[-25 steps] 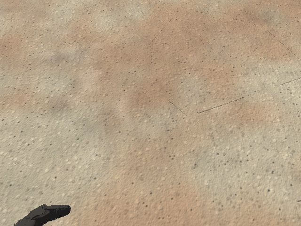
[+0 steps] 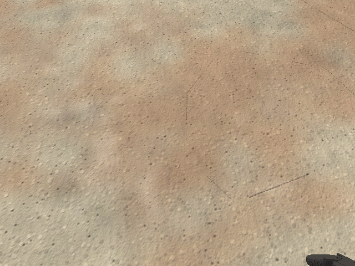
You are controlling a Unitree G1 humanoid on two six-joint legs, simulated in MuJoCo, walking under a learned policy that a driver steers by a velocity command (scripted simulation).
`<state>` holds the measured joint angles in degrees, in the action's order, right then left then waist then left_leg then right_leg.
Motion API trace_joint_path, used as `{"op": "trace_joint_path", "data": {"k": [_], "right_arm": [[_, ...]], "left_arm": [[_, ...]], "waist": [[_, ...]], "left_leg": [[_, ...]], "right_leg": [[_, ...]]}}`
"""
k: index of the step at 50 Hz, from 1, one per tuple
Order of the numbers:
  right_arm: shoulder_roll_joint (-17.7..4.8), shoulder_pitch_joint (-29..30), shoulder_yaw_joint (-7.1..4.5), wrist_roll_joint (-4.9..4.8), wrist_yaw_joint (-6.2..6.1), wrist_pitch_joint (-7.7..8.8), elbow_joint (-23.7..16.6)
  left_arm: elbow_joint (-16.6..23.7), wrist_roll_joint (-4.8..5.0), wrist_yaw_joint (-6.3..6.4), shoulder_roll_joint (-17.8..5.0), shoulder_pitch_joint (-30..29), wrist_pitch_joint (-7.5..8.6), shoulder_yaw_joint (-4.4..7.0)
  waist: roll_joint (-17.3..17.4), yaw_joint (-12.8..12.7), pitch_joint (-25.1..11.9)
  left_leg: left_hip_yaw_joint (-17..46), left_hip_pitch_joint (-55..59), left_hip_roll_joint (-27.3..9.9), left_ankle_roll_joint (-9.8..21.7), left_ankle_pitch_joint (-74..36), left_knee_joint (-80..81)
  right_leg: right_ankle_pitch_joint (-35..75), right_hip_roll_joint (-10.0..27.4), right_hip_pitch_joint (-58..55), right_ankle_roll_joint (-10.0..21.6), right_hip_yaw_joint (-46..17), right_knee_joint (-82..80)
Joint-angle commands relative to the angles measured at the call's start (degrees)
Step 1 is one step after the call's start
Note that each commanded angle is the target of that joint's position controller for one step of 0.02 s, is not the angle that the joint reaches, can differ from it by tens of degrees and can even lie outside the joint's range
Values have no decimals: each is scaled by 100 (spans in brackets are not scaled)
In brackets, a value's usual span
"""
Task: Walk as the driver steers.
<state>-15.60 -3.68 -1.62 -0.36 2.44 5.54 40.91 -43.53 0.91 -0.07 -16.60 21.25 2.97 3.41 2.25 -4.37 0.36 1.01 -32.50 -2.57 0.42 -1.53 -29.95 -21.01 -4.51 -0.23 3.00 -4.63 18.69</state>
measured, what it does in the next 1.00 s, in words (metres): walks ahead: left foot, then right foot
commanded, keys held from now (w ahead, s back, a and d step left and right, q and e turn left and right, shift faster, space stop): w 0.46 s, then w+q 0.54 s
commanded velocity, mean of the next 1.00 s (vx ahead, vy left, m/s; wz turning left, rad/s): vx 0.50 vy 0.00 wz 0.17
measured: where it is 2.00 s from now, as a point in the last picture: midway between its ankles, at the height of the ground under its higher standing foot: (148, 136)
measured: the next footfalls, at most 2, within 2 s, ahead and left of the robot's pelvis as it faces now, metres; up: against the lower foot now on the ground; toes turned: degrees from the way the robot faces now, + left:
left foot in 0.04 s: +0.20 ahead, +0.13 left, +0.00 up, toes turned +1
right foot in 0.58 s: +0.49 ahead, -0.12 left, +0.00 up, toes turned +0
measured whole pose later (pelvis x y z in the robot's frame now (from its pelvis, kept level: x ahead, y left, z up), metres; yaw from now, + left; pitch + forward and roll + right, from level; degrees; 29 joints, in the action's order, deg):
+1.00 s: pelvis +0.53 +0.00 +0.00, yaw +14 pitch +1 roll -3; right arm -15.7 -6.9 -3.3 -1.2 2.3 1.1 41.4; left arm -49.0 0.0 0.4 -15.8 18.2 4.6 4.4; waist 2.3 -4.3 1.4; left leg 0.5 -37.7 -6.0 1.2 0.0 -40.4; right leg -17.2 -0.5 -3.3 -0.1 13.9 13.1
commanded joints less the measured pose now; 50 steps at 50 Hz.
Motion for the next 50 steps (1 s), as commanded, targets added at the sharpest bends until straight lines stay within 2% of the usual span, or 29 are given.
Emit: {"op": "trace_joint_path", "data": {"k": [1,2,3,4,5,6,7,8,9,10,13,19,22,24,26,27,28,29,30,31,32,33,34,35,37,40,45,48,50], "right_arm": [[-771,-72,-268,10,3,133,-380],[-1001,-842,-380,41,-35,140,-182],[-1416,-1793,-472,114,-69,137,-77],[-1616,-2181,-545,83,-28,86,131],[-1092,-2185,-403,-61,-22,68,103],[-903,-1782,-338,-52,-59,39,51],[-840,-1421,-297,16,-75,8,-17],[-755,-1196,-266,68,-74,1,-34],[-669,-1085,-229,117,-77,22,-50],[-625,-1041,-218,100,-71,38,-37],[-790,-1104,-263,31,-100,83,82],[-977,-1486,-308,-42,-188,-20,325],[-1042,-1802,-325,-77,-194,-92,497],[-1069,-1909,-344,-101,-212,-161,587],[-1142,-1872,-377,-118,-249,-228,629],[-1199,-1747,-391,-125,-264,-254,612],[-1103,-1685,-351,-111,-272,-266,592],[-779,-1627,-221,-3,-270,-242,451],[-110,-2365,-20,10,-252,-131,322],[-566,-2245,-116,-126,-229,-49,430],[-955,-1739,-245,-238,-220,-31,299],[-926,-1407,-252,-206,-231,-42,223],[-865,-1247,-272,-139,-242,-84,189],[-792,-1338,-301,-123,-246,-166,216],[-537,-1508,-280,-147,-245,-316,258],[-435,-1246,-287,-100,-260,-421,112],[-270,-444,-224,-83,-91,-358,-135],[-234,98,-192,-84,5,-356,-387],[-289,296,-206,-87,61,-366,-543]], "left_arm": [[182,9,52,-977,-1,-25,264],[207,-29,59,-851,-28,-40,205],[342,-167,70,-551,139,-25,76],[339,-37,39,-98,857,80,-47],[291,41,13,-637,447,143,39],[460,118,-10,-854,-187,176,106],[543,66,1,-802,-546,191,85],[579,-11,4,-739,-668,193,101],[552,-29,1,-666,-549,167,110],[500,-20,1,-573,-411,128,101],[540,-65,25,-381,-549,52,51],[755,-53,-57,-166,-1632,151,-41],[904,-1,-141,-188,-2109,196,-44],[1013,7,-201,-251,-2316,231,-25],[1010,-7,-233,-382,-2144,277,31],[920,-24,-222,-493,-1773,299,92],[695,-54,-177,-724,-1017,309,221],[520,-146,-108,-1103,-2,303,347],[432,-204,-69,-1629,424,243,462],[420,-144,-69,-1132,548,212,349],[417,-108,-49,-845,198,213,247],[427,-106,-40,-672,-171,216,186],[407,-117,-56,-499,-500,232,132],[391,-150,-68,-368,-722,278,97],[307,-158,-75,-360,-916,361,126],[138,-188,-30,-525,-916,418,200],[-54,-156,63,-738,-742,337,263],[-212,-83,81,-877,-454,240,317],[-300,-17,78,-956,-356,152,354]], "waist": [[-789,412,-78],[-680,772,-662],[7,1040,-1603],[1669,780,-2251],[1022,1024,-1896],[553,1031,-1065],[89,895,-583],[29,739,-272],[174,563,-239],[262,472,-244],[219,408,-93],[118,774,137],[138,952,257],[168,950,336],[239,749,260],[281,494,71],[187,114,-418],[-173,-310,-1286],[-1661,-54,-2117],[-1609,-258,-2320],[-1202,-253,-1369],[-907,-109,-888],[-792,61,-489],[-888,259,-293],[-859,452,-138],[-616,506,82],[-480,236,298],[-412,27,480],[-447,6,537]], "left_leg": [[-215,714,220,322,477,295],[-190,1919,149,527,219,219],[1011,3749,-927,1000,-143,-88],[3657,5401,-1947,1827,1401,694],[4022,5289,-1866,1635,2567,1151],[3228,4561,-1717,1395,2571,1264],[2625,3761,-1498,1292,1994,1380],[2248,3148,-1324,1303,1450,1532],[1977,2778,-1174,1281,1051,1667],[1750,2591,-1067,1298,828,1801],[1234,2314,-1037,1417,170,2082],[396,2442,-736,1128,-114,2185],[442,2793,-913,1102,10,2054],[592,3104,-1085,1048,-120,1848],[769,3301,-1184,952,-479,1517],[739,3259,-1107,871,-1079,1124],[551,3008,-819,722,-1611,287],[321,2032,-477,493,-686,-1235],[-50,-216,442,69,2500,-3373],[636,-879,363,46,3487,-4217],[633,-1278,83,73,3092,-4475],[489,-1194,-177,74,2594,-4323],[458,-1013,-323,50,2256,-4046],[511,-689,-463,32,2000,-3840],[482,-350,-522,-28,1772,-3676],[558,-665,-549,-124,1178,-3217],[161,-566,-445,-58,-117,-1605],[-67,-686,-393,73,-39,-1017],[-207,-765,-326,205,330,-790]], "right_leg": [[3979,1576,-83,658,-736,493],[4407,1257,213,494,-478,1460],[2925,819,1397,260,-229,3214],[-886,-91,3455,-126,-63,5040],[-1187,173,4172,-100,-559,5596],[-669,458,4500,-78,-369,5623],[-201,722,4366,-86,-140,5378],[101,892,4204,-117,-83,5025],[293,1033,3870,-138,-95,4822],[362,1069,3676,-175,-57,4653],[673,1159,3779,-335,79,4037],[2440,1007,3597,-407,317,1997],[2544,884,3549,-352,375,1490],[2225,828,3569,-239,326,1238],[1811,729,3211,-119,315,1005],[1709,600,2624,-33,424,842],[1797,523,1474,114,518,729],[2003,1313,-247,445,-203,1036],[1288,2792,-2321,1270,-2617,731],[349,2891,-2238,1405,-3559,133],[181,2696,-1545,1135,-2694,-1],[403,2462,-790,967,-1991,-150],[738,2252,-104,885,-1495,-381],[1038,2082,389,807,-1052,-605],[1505,2020,882,825,-508,-936],[2121,2029,933,854,149,-1134],[2391,1854,656,660,1101,-1189],[2474,2026,138,610,1312,-1091],[2822,2145,-292,535,1415,-868]]}}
